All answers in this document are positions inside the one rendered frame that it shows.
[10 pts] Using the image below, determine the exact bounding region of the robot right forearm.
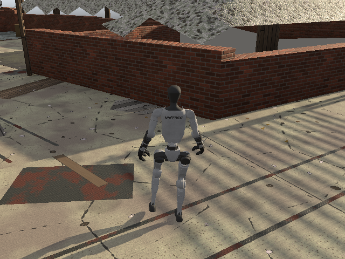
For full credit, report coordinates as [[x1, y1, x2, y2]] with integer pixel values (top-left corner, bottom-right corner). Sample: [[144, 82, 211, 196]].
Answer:
[[194, 130, 204, 148]]

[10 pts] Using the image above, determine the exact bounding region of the left robot foot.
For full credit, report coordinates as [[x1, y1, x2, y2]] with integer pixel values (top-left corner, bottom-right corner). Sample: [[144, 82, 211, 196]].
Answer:
[[149, 202, 156, 212]]

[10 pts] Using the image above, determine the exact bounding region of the robot right hand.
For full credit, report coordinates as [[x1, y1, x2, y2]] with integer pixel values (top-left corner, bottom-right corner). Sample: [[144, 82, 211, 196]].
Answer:
[[192, 146, 204, 155]]

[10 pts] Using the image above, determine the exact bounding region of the robot right thigh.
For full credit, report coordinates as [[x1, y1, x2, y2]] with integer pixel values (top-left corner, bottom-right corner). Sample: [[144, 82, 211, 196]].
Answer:
[[176, 151, 191, 189]]

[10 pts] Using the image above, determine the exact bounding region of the robot right upper arm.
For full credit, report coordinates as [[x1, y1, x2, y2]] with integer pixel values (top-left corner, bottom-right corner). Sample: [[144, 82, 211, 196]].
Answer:
[[185, 109, 200, 138]]

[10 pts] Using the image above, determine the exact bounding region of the robot left hand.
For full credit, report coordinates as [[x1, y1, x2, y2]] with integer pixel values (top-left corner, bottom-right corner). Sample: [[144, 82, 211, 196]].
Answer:
[[138, 149, 150, 161]]

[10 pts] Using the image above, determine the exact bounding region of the robot left forearm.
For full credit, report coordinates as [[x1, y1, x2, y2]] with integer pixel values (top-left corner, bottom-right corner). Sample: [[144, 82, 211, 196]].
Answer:
[[140, 130, 151, 152]]

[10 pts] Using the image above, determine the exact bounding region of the robot left upper arm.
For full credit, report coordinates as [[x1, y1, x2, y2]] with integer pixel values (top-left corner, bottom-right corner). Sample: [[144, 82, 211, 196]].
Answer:
[[147, 108, 163, 138]]

